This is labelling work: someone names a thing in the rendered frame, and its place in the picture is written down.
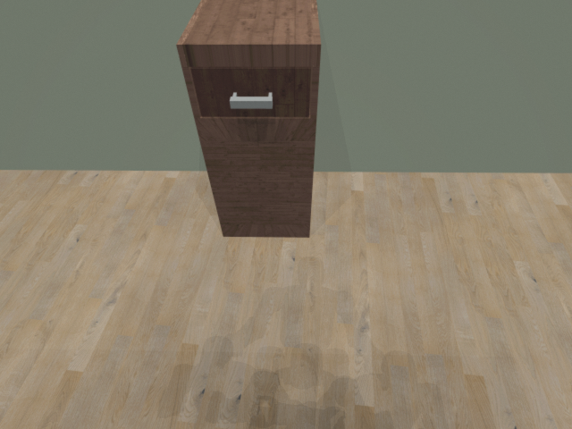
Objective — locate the handle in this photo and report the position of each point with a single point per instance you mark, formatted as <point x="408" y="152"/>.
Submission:
<point x="251" y="102"/>

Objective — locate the drawer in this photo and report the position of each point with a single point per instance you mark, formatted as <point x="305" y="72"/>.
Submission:
<point x="290" y="87"/>

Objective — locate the cabinet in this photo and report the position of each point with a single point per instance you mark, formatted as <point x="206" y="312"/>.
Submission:
<point x="260" y="168"/>

